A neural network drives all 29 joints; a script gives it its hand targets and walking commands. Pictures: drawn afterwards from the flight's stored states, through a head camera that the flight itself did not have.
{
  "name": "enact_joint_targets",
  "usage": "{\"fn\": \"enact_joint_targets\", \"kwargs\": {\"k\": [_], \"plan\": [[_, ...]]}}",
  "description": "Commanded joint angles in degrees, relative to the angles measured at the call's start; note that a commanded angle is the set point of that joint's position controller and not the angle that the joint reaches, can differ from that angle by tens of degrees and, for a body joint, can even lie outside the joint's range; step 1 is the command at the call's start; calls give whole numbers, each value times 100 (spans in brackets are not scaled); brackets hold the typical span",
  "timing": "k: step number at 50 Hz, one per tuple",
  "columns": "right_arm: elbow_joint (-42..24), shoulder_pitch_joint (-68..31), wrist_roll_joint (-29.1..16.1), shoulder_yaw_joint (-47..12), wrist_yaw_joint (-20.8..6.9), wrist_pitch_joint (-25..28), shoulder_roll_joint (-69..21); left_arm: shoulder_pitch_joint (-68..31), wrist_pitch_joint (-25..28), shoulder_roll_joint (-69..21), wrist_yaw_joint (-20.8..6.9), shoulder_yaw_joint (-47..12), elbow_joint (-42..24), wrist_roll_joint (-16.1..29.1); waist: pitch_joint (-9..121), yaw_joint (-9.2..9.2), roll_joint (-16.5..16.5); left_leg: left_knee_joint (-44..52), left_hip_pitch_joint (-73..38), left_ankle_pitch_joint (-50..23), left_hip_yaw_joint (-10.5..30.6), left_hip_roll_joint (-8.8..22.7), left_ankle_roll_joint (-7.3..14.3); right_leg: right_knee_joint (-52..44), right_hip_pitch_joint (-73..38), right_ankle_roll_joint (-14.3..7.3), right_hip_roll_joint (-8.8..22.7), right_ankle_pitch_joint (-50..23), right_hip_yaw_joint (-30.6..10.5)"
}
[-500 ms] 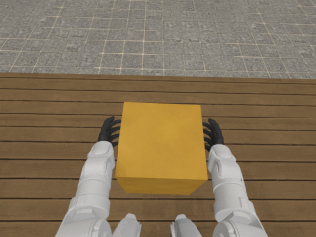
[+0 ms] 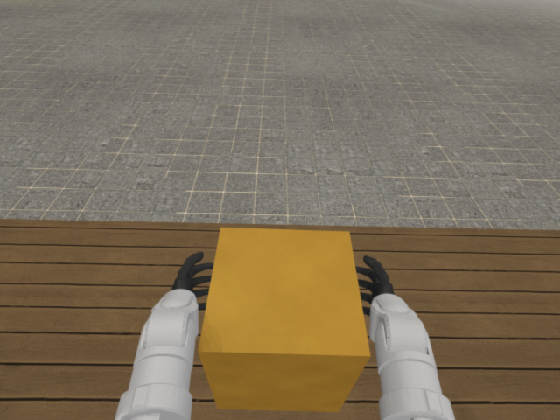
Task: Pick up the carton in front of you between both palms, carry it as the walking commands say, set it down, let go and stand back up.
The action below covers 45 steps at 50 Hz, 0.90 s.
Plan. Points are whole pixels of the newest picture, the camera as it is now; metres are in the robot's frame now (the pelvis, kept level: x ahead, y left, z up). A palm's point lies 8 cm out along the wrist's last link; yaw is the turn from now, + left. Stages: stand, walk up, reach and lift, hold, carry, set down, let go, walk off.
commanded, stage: reach and lift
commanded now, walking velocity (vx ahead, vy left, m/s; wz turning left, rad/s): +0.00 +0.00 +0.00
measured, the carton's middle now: (281, 323) +0.29 +0.00 -0.05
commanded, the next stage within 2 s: hold in 0.88 s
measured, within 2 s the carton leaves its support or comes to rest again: neither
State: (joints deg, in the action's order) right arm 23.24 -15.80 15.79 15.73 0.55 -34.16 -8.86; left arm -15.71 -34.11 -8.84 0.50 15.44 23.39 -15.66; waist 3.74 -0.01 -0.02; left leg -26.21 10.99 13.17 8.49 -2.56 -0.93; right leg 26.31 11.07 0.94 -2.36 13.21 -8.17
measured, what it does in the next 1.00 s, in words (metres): stands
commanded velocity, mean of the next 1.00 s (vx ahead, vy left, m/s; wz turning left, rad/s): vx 0.00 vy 0.00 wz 0.00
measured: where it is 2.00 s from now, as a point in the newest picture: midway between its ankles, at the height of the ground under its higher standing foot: outside the picture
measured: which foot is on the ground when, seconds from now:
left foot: down 0.00-1.00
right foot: down 0.00-1.00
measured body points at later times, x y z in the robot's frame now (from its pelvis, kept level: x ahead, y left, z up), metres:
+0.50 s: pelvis +0.00 +0.00 +0.00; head -0.03 +0.00 +0.45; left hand +0.31 +0.15 +0.02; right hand +0.31 -0.15 +0.02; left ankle +0.01 +0.13 -0.74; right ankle +0.01 -0.13 -0.74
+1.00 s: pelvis +0.01 +0.00 +0.01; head -0.03 +0.00 +0.45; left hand +0.30 +0.15 +0.04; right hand +0.30 -0.15 +0.04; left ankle +0.01 +0.13 -0.74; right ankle +0.01 -0.13 -0.74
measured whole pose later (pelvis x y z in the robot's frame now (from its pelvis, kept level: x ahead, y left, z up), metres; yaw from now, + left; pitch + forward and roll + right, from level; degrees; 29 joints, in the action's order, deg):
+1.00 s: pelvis +0.01 +0.00 +0.01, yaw +0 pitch -6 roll +0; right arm 12.5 -13.2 14.7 11.3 0.5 -41.6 -8.3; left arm -13.1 -41.6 -8.3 0.3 11.2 12.6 -14.5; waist 0.5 0.0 0.0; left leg -19.9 3.2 11.1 8.0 -2.0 -0.7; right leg 20.0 3.2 0.8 -1.8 11.1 -7.9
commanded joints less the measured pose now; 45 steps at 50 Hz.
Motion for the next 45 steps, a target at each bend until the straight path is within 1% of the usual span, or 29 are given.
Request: {"fn": "enact_joint_targets", "kwargs": {"k": [1, 5, 10, 16, 31, 37, 43, 45], "plan": [[159, -2963, -1150, -2934, -1501, 52, -5524, -3041, 68, -5520, -1500, -2930, 133, 1167, 622, -14, 3, 462, -150, -92, -472, -273, 69, -485, -161, -66, -266, -130, 451], [89, -3390, -1203, -3002, -1548, 77, -5653, -3454, 88, -5640, -1539, -2972, 64, 1207, 927, -4, 5, 396, -238, -112, -489, -268, 74, -419, -270, -74, -265, -146, 468], [116, -3486, -1192, -3019, -1550, 61, -5631, -3524, 65, -5623, -1531, -2961, 85, 1175, 1048, -2, 3, 429, -333, -141, -501, -272, 66, -424, -365, -64, -280, -188, 485], [33, -3322, -1181, -3021, -1539, 6, -5546, -3367, 3, -5557, -1508, -2979, -20, 1155, 1090, -3, -10, 518, -497, -442, -496, -284, 37, -492, -509, -44, -308, -498, 486], [-640, -2592, -1360, -3289, -1476, -211, -5420, -2626, -212, -5424, -1456, -3256, -673, 1343, 1159, 0, 6, 663, -907, -1463, -446, -340, -18, -660, -913, 28, -346, -1475, 436], [-839, -2441, -1414, -3361, -1462, -301, -5385, -2489, -299, -5387, -1446, -3325, -876, 1398, 1109, -2, 1, 701, -976, -1605, -430, -348, -32, -707, -989, 40, -349, -1627, 417], [-945, -2445, -1436, -3381, -1455, -381, -5358, -2495, -378, -5358, -1442, -3341, -975, 1422, 1022, -2, 6, 741, -982, -1518, -426, -343, -23, -743, -1008, 43, -343, -1551, 410], [-1081, -2492, -1505, -3506, -1456, -410, -5389, -2529, -407, -5386, -1438, -3455, -1105, 1495, 1091, -3, 4, 748, -1040, -1567, -420, -340, -28, -753, -1056, 48, -345, -1590, 411]]}}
